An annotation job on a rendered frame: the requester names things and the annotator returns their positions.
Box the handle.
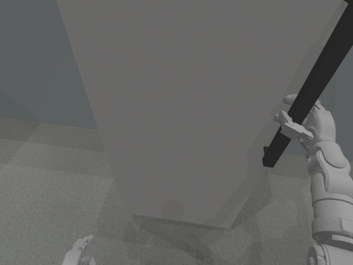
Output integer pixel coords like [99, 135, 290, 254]
[262, 0, 353, 168]

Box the left robot hand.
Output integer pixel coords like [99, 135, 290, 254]
[61, 235, 95, 265]

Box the robot right upper arm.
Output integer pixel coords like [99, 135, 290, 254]
[307, 243, 353, 265]

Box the fridge door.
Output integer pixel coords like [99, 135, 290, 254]
[56, 0, 348, 229]

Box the right robot hand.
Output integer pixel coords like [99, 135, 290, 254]
[273, 94, 336, 152]

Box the right robot forearm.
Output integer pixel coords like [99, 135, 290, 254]
[306, 141, 353, 252]

